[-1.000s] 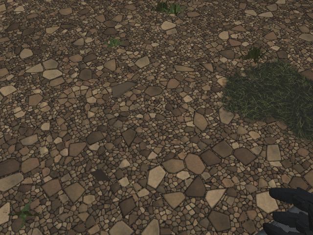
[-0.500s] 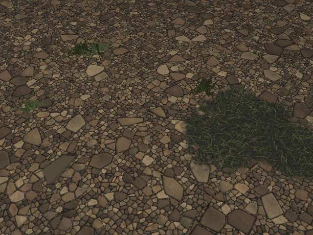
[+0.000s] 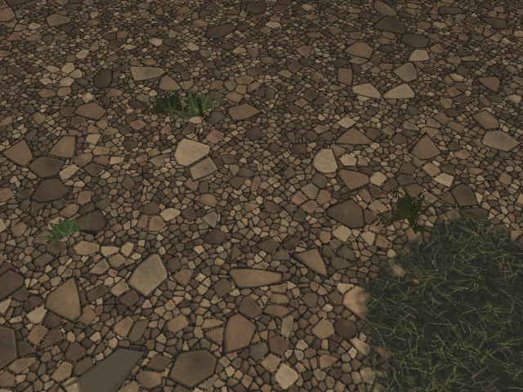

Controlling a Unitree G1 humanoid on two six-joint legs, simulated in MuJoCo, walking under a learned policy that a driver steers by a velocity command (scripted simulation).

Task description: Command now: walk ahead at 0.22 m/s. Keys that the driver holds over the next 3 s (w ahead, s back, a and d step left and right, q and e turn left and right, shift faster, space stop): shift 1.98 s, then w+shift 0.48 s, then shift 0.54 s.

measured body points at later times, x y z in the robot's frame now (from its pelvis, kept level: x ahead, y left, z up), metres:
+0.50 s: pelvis +0.15 +0.05 -0.01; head +0.16 +0.05 +0.44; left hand +0.22 +0.32 -0.15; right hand +0.27 -0.18 -0.14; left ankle +0.21 +0.16 -0.74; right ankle +0.13 -0.09 -0.74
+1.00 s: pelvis +0.17 +0.04 -0.01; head +0.19 +0.03 +0.44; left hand +0.21 +0.29 -0.16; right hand +0.27 -0.22 -0.15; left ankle +0.21 +0.16 -0.74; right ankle +0.13 -0.09 -0.74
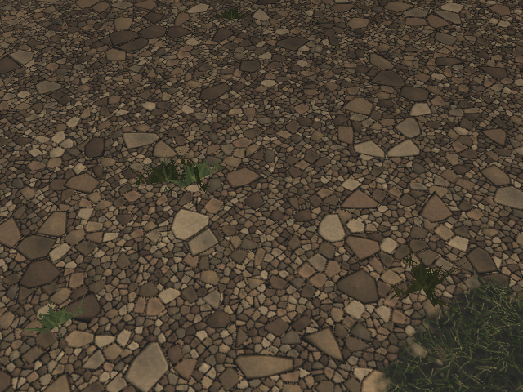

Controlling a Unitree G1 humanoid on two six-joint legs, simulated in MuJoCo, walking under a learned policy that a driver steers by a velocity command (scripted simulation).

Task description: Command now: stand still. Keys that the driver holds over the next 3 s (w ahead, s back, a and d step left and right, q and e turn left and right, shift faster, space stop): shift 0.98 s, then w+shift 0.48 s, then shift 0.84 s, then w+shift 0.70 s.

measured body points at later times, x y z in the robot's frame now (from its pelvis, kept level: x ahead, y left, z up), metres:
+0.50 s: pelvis +0.00 +0.00 +0.00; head +0.01 +0.00 +0.45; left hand -0.01 +0.24 -0.15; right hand +0.05 -0.25 -0.15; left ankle +0.03 +0.12 -0.74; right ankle -0.04 -0.13 -0.74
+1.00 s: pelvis +0.00 +0.00 +0.00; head +0.01 -0.01 +0.45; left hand -0.03 +0.23 -0.16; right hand +0.04 -0.24 -0.16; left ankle +0.03 +0.12 -0.74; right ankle -0.04 -0.13 -0.74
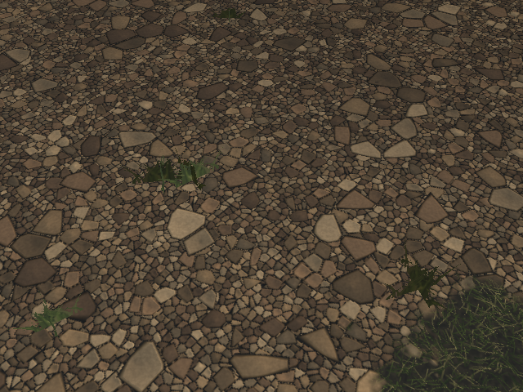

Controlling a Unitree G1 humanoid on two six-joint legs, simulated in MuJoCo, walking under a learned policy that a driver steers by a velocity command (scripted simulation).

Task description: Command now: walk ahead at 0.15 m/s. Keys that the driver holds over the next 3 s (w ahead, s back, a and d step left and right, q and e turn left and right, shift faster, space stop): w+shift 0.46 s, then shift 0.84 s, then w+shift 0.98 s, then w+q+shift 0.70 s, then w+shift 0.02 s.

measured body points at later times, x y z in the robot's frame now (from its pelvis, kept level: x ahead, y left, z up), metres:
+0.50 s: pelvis +0.18 +0.06 +0.00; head +0.18 +0.07 +0.45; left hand +0.36 +0.29 -0.11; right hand +0.09 -0.16 -0.14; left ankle +0.07 +0.16 -0.74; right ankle +0.30 -0.10 -0.64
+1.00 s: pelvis +0.42 +0.03 +0.00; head +0.45 +0.03 +0.44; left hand +0.51 +0.28 -0.14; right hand +0.53 -0.23 -0.14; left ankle +0.48 +0.18 -0.72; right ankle +0.52 -0.06 -0.74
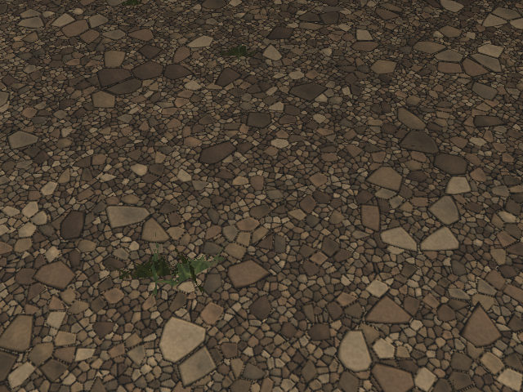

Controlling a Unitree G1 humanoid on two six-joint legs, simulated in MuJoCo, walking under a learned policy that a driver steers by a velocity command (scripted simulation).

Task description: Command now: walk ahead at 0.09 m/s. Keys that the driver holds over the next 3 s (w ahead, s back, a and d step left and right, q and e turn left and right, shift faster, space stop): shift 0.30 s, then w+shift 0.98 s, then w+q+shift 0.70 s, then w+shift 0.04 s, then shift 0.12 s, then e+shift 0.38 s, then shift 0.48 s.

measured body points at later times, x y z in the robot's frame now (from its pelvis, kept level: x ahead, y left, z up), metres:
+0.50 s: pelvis +0.11 +0.01 +0.01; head +0.12 +0.00 +0.46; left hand +0.19 +0.27 -0.12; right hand +0.09 -0.25 -0.14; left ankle +0.06 +0.14 -0.73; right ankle +0.12 -0.11 -0.70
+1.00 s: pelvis +0.41 -0.06 -0.01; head +0.44 -0.07 +0.44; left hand +0.29 +0.16 -0.14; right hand +0.68 -0.26 -0.08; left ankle +0.68 +0.09 -0.67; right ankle +0.20 -0.15 -0.73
